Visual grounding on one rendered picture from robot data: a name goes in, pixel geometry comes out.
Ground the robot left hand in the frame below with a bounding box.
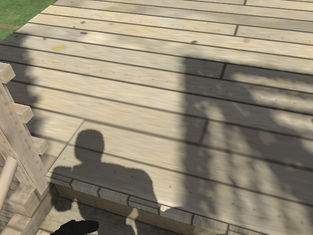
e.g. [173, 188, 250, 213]
[50, 219, 100, 235]

